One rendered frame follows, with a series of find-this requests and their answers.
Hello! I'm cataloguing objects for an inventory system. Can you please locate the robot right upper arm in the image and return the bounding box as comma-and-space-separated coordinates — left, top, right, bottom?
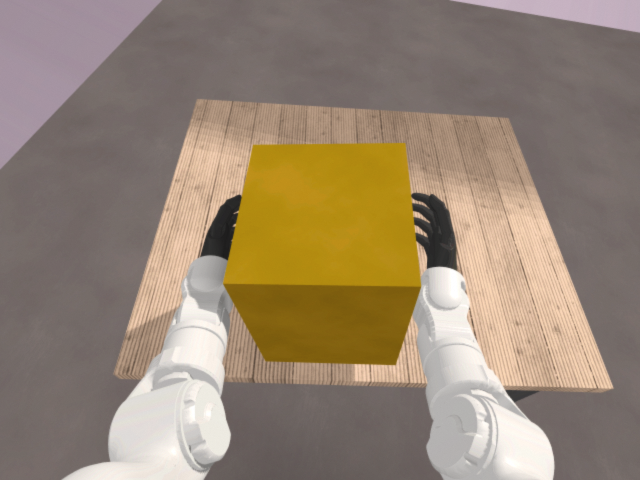
426, 394, 554, 480

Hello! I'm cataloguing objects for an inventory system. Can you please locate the robot right hand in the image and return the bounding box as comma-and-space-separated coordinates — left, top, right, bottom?
411, 193, 457, 271

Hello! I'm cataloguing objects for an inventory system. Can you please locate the table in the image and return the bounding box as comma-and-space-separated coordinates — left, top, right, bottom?
114, 99, 614, 402

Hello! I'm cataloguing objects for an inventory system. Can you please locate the right robot forearm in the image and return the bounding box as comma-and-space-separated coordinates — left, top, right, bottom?
413, 267, 530, 421

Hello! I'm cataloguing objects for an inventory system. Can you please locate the robot left upper arm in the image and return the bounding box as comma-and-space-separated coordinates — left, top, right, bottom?
62, 379, 231, 480

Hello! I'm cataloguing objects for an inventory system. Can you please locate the robot left hand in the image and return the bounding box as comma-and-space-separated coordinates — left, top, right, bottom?
200, 195, 242, 260

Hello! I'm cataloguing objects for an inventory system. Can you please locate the carton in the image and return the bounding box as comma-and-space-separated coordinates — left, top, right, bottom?
223, 143, 421, 365

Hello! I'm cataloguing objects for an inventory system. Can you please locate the left robot forearm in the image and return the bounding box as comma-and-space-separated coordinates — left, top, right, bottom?
108, 255, 233, 462

